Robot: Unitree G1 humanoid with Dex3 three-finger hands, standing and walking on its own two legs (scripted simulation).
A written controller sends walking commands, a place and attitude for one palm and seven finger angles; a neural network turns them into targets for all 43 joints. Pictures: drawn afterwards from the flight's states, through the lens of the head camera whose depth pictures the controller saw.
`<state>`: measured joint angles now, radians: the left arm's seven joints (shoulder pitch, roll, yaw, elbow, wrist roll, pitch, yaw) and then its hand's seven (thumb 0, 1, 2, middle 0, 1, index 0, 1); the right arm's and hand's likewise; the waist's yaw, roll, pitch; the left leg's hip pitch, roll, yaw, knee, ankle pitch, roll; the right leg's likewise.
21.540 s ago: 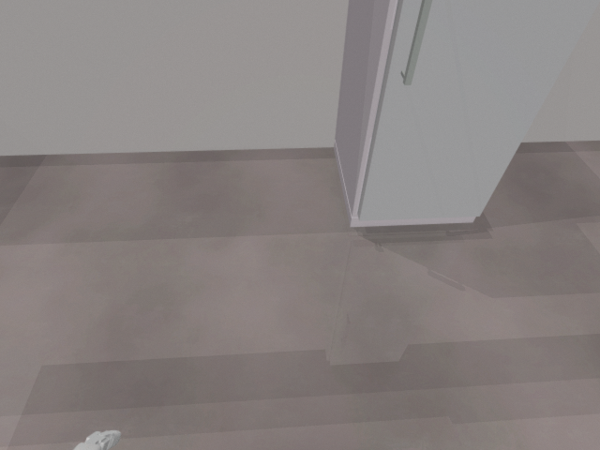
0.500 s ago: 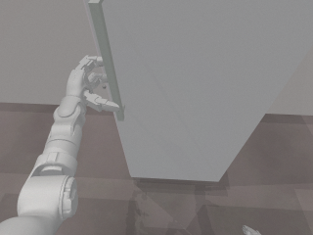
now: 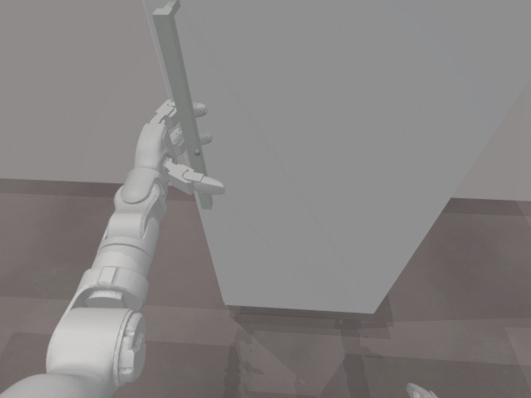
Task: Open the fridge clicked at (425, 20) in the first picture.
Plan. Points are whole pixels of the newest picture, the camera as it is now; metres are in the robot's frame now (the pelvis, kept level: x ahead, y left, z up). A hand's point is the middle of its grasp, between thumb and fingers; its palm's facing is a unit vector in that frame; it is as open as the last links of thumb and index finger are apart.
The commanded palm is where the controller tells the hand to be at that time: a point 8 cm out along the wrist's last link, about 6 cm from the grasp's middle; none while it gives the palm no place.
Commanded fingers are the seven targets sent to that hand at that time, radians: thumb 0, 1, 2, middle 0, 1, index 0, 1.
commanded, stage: slide the fingers in behind the handle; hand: left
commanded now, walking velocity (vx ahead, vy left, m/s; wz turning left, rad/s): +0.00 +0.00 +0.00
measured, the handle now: (193, 126) +0.50 +0.13 +0.15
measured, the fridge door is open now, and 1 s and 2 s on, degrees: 0 0 0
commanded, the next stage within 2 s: grip the handle and tug to test in 0.78 s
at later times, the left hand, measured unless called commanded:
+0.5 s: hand (201, 153) +0.43 +0.10 +0.15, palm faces -0.04 -1.00 +0.00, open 14.2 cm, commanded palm +0.41 +0.16 +0.15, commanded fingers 0.00 -0.50 0.30 -0.30 -1.20 -0.30 -1.20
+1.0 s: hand (203, 151) +0.44 +0.10 +0.15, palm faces -0.05 -1.00 +0.00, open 13.8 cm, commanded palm +0.41 +0.15 +0.15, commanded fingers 0.00 -0.17 0.44 -0.34 -1.25 -0.34 -1.25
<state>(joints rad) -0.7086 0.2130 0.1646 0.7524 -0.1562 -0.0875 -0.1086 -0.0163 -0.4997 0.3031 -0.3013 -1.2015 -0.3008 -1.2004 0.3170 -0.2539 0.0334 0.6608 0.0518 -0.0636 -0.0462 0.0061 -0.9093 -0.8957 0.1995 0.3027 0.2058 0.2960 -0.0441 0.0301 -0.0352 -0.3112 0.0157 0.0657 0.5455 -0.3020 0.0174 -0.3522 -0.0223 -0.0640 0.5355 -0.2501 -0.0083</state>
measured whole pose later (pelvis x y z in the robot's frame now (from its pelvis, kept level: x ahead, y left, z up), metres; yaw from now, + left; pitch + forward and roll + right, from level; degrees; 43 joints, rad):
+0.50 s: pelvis -0.01 -0.01 +0.00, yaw +0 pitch +3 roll +0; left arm -0.74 0.20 0.15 0.80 -0.16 -0.11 -0.07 -0.02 -0.50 0.30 -0.28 -1.20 -0.26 -1.20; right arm 0.30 -0.26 0.03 0.67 0.05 -0.08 -0.05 0.01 -0.91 -0.90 0.20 0.30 0.21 0.30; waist -0.04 0.03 -0.03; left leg -0.31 0.02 0.06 0.54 -0.29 0.01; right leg -0.35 -0.02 -0.07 0.53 -0.24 -0.02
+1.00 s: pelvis -0.01 +0.00 +0.00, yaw +0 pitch +4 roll +0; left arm -0.77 0.20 0.15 0.84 -0.15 -0.13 -0.07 -0.02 -0.46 0.32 -0.30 -1.21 -0.29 -1.21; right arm 0.32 -0.25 0.03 0.67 0.05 -0.08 -0.04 0.01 -0.91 -0.90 0.20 0.30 0.21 0.30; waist -0.05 0.03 -0.03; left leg -0.33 0.01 0.06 0.55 -0.29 0.02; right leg -0.38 -0.03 -0.06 0.54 -0.24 -0.01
